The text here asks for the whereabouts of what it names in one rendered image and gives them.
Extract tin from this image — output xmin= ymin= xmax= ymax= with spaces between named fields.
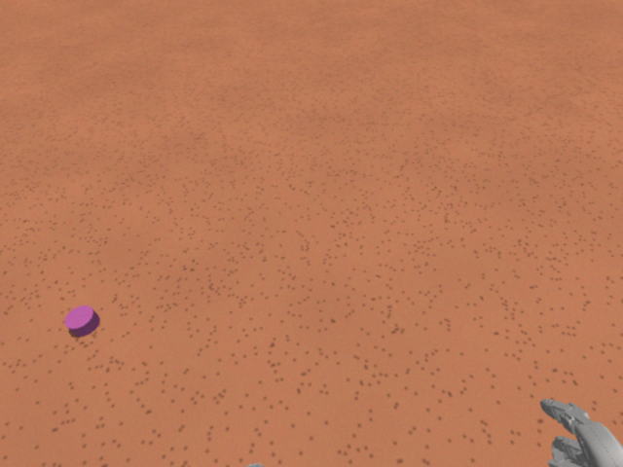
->
xmin=64 ymin=305 xmax=100 ymax=337

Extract right robot hand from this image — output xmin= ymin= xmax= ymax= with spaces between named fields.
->
xmin=540 ymin=399 xmax=623 ymax=467

